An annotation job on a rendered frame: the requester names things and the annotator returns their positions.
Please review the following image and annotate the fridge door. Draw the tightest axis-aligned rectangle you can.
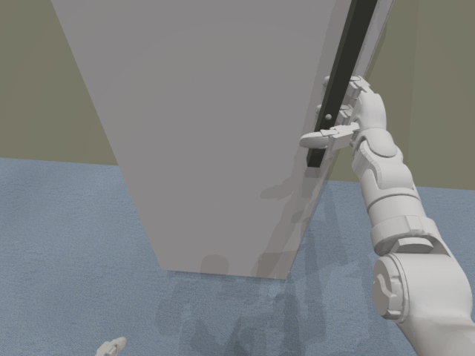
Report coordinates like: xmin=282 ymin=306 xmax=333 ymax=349
xmin=51 ymin=0 xmax=392 ymax=280

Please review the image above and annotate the right robot forearm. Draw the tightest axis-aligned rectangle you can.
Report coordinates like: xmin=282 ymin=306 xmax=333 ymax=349
xmin=352 ymin=128 xmax=473 ymax=312

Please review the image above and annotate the robot right hand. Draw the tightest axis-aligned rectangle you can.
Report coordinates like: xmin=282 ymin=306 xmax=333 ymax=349
xmin=299 ymin=76 xmax=387 ymax=151

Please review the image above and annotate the handle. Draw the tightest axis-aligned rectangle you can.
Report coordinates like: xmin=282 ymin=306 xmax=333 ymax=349
xmin=307 ymin=0 xmax=378 ymax=168

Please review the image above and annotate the robot left hand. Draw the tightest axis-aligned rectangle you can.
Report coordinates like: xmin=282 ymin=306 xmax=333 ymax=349
xmin=95 ymin=337 xmax=127 ymax=356

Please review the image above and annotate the robot right upper arm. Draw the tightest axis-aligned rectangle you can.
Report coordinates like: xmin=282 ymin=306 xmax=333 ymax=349
xmin=372 ymin=253 xmax=475 ymax=356

